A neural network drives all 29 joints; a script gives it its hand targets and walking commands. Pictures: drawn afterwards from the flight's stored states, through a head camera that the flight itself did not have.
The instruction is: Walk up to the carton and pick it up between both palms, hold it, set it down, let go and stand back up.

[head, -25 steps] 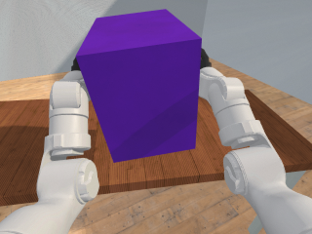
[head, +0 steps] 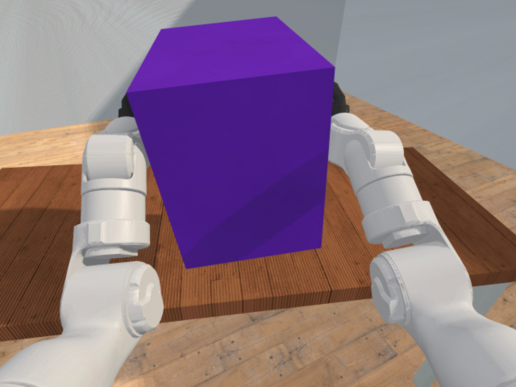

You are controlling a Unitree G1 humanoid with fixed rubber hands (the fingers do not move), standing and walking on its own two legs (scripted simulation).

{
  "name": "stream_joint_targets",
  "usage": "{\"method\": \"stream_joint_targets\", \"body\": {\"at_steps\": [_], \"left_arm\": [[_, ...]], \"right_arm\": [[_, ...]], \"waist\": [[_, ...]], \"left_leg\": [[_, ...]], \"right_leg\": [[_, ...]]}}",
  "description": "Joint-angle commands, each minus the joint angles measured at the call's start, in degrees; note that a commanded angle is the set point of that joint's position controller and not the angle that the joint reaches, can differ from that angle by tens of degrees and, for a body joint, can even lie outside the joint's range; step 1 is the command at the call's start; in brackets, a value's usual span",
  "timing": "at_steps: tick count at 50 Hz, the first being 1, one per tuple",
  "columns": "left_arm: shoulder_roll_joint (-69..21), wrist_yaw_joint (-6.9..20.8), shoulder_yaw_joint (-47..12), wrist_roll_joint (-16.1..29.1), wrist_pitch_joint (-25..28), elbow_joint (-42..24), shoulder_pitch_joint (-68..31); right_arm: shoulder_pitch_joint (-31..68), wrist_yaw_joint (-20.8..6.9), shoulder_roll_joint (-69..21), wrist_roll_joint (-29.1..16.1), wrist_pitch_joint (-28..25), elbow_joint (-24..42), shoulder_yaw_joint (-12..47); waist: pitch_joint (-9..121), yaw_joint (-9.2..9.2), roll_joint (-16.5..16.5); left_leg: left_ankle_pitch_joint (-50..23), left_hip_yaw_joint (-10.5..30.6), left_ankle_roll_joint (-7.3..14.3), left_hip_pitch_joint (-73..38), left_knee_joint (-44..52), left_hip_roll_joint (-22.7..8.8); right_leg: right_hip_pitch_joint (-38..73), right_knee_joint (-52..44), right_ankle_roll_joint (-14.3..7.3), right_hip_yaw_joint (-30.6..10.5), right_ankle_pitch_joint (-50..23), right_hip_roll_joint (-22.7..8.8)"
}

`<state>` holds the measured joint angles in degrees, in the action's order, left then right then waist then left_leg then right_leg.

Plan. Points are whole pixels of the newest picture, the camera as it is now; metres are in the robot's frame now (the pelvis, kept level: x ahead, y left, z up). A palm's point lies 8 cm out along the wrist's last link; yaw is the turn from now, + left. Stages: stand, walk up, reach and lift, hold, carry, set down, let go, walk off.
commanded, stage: hold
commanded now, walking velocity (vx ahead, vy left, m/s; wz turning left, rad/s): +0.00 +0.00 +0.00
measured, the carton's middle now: (235, 130) +0.40 +0.01 +0.27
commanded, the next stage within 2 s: none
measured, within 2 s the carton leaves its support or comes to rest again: neither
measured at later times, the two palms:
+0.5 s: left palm (132, 133) +0.37 +0.15 +0.28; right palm (334, 125) +0.36 -0.14 +0.29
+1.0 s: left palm (133, 130) +0.37 +0.15 +0.29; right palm (335, 125) +0.36 -0.14 +0.29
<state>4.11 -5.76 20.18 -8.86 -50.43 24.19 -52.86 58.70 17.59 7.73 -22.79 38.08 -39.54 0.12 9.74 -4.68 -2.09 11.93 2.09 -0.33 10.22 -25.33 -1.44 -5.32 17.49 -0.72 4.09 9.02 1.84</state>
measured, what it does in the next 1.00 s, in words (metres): stands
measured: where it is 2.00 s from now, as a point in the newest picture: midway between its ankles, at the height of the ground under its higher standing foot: outside the picture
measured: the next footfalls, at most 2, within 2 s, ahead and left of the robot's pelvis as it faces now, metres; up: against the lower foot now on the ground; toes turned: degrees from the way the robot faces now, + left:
none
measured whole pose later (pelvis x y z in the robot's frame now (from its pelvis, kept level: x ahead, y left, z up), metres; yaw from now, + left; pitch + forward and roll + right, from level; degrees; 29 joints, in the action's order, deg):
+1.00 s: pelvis +0.00 +0.00 +0.00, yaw +0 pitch -3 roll -2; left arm 4.2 -5.7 20.2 -9.2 -50.5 24.3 -53.3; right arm 59.7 17.4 7.9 -22.8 38.3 -40.6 0.0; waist 9.9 -4.6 -1.9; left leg 11.8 1.9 -0.4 10.4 -25.4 -1.5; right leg -5.6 17.6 -0.8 3.8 8.9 2.0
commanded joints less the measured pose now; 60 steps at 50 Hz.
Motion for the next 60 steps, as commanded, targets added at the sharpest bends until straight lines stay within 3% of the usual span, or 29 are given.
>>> {"method": "stream_joint_targets", "body": {"at_steps": [1,10,17,26,32,36,44,60], "left_arm": [[-36.45,10.14,-25.95,10.90,5.64,-11.06,-55.01],[-36.22,10.16,-26.66,10.88,4.95,-13.19,-53.62],[-35.53,10.48,-25.58,9.75,4.61,-12.08,-53.51],[-36.89,10.31,-27.64,10.79,4.76,-13.40,-54.82],[-35.62,10.60,-24.82,9.42,4.71,-9.34,-53.99],[-36.92,10.12,-26.47,10.62,5.19,-11.34,-55.49],[-36.42,10.20,-25.15,10.28,5.64,-9.27,-56.24],[-36.16,10.37,-25.71,10.58,5.33,-10.20,-54.02]], "right_arm": [[57.08,-7.17,-41.40,-11.00,-2.17,21.34,15.41],[55.14,-6.86,-40.88,-12.05,-1.57,22.53,16.13],[55.41,-7.13,-40.57,-11.13,-1.42,21.02,15.36],[55.64,-7.22,-40.79,-11.19,-1.69,21.71,15.28],[56.30,-7.48,-40.35,-10.05,-1.53,19.34,14.36],[57.39,-7.77,-40.93,-10.69,-2.13,20.72,14.51],[57.74,-7.78,-41.38,-10.10,-2.10,18.72,14.05],[56.96,-6.94,-40.90,-11.34,-1.89,21.87,15.21]], "waist": [[24.68,-0.49,-1.29],[24.57,-0.95,-2.06],[22.33,-0.26,-1.37],[23.66,-1.17,-2.62],[21.20,-0.44,-1.36],[24.14,-0.60,-2.50],[22.84,-0.30,-1.68],[24.49,-0.67,-1.76]], "left_leg": [[-14.45,0.95,-2.35,-6.30,3.07,3.67],[-17.31,1.23,-3.06,-7.52,2.29,3.76],[-14.80,0.81,-2.76,-6.38,3.35,3.67],[-15.69,1.05,-3.12,-6.92,2.96,3.39],[-11.60,0.76,-2.33,-4.99,4.06,3.48],[-13.84,1.01,-2.66,-5.93,3.42,3.33],[-11.65,0.89,-2.13,-4.75,3.81,3.40],[-14.58,0.96,-2.53,-6.04,2.86,3.81]], "right_leg": [[7.09,-1.09,3.55,-3.77,-12.77,3.27],[7.78,-0.92,3.57,-3.91,-15.75,3.37],[7.60,-1.28,3.71,-3.70,-13.16,3.30],[7.40,-0.94,3.27,-3.78,-13.31,3.53],[6.97,-1.50,3.45,-3.85,-10.05,3.08],[7.13,-1.04,3.21,-3.77,-11.38,3.31],[6.18,-1.31,3.30,-3.96,-9.57,3.12],[7.78,-1.19,3.59,-4.07,-13.69,3.15]]}}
